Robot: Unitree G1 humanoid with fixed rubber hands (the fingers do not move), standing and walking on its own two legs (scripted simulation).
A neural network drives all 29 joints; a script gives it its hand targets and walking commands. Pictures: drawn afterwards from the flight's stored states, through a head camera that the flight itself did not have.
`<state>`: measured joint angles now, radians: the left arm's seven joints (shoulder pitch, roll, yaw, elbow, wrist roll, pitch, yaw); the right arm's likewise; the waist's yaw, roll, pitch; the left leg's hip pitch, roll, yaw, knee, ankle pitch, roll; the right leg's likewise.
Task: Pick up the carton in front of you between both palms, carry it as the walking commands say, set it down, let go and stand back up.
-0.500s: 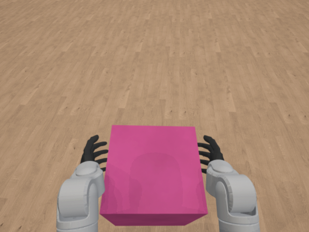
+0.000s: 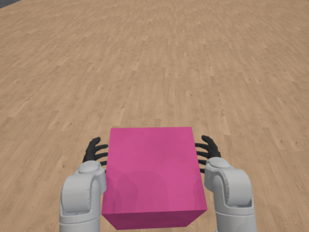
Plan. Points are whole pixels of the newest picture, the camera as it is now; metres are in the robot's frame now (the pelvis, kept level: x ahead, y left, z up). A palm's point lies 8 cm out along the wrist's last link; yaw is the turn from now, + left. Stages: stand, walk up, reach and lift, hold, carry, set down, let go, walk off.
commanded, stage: carry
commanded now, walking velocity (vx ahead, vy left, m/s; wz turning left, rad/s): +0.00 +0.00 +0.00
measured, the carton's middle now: (151, 181) +0.30 +0.02 -0.02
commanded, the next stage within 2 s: hold in 0.96 s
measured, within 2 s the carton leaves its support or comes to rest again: neither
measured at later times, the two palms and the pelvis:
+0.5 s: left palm (87, 178) +0.26 +0.17 +0.07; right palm (209, 178) +0.26 -0.12 +0.07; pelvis -0.02 +0.02 +0.00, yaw +0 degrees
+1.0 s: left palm (87, 180) +0.27 +0.18 +0.03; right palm (204, 181) +0.27 -0.12 +0.03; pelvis -0.03 +0.03 +0.00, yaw +0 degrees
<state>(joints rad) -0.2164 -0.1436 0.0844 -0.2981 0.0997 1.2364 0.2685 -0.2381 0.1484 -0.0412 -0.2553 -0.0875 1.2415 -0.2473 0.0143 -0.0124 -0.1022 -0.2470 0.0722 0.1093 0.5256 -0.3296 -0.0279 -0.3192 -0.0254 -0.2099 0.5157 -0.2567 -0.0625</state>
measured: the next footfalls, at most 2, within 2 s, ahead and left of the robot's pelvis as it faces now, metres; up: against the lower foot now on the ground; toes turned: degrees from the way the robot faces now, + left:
none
